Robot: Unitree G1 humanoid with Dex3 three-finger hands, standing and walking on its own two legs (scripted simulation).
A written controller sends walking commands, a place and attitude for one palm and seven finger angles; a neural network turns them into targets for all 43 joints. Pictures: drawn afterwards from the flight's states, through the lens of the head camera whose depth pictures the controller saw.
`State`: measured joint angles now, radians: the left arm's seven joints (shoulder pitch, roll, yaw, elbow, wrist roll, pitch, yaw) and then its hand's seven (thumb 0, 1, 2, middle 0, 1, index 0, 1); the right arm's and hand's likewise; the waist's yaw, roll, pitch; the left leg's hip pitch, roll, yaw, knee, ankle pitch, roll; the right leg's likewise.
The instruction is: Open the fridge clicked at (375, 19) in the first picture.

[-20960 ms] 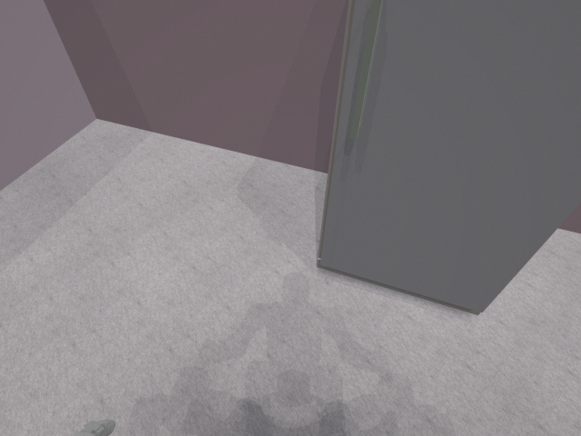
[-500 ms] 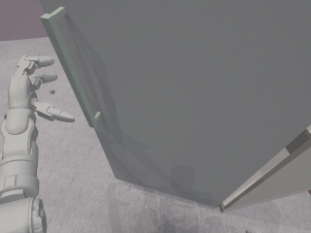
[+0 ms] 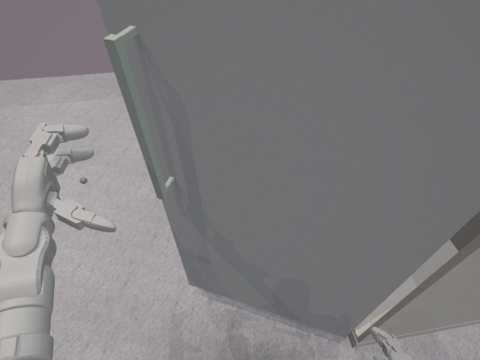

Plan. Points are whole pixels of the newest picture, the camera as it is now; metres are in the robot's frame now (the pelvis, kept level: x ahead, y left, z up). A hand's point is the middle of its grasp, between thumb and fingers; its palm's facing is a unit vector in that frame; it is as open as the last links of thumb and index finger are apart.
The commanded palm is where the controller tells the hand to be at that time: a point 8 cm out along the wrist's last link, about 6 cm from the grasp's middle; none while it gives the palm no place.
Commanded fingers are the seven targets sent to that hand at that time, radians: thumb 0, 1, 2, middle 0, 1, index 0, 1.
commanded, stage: slip the hand off the handle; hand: left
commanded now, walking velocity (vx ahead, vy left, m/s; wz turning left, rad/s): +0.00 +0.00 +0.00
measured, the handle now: (149, 130) +0.46 +0.21 +0.15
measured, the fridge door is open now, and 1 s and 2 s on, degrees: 62 62 62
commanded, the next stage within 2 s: draw the hand back to the body in 0.20 s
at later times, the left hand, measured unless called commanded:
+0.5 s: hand (66, 209) +0.27 +0.26 +0.16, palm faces +0.10 -0.99 -0.05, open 14.7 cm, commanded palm +0.22 +0.31 +0.16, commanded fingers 0.00 -0.55 0.20 -0.25 -1.15 -0.25 -1.15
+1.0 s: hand (32, 238) +0.22 +0.28 +0.16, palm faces +0.45 -0.86 -0.26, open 13.7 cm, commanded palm +0.18 +0.31 +0.17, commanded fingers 0.00 -0.01 0.46 -0.23 -0.83 -0.23 -0.83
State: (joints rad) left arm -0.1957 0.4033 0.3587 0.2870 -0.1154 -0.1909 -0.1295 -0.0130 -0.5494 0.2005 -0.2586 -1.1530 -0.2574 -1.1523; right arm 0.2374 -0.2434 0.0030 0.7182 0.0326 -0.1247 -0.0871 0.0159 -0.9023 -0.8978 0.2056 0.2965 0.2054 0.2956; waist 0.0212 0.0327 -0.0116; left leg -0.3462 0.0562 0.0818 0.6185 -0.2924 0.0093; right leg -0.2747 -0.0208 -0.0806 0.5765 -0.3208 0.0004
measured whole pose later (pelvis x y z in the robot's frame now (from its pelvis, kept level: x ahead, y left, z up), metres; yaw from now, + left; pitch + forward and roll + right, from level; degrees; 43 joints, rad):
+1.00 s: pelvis -0.01 +0.00 +0.01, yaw +0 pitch -6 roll -1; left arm 0.21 0.34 0.34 -0.19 -0.13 -0.02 0.05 -0.01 -0.33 0.31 -0.25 -1.02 -0.25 -1.02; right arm 0.16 -0.23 0.05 0.70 0.00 -0.23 -0.10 0.02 -0.90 -0.90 0.21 0.30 0.21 0.30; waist 0.08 0.05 0.06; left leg -0.14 0.04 0.09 0.44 -0.20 0.01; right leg -0.06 -0.02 -0.08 0.39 -0.22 0.00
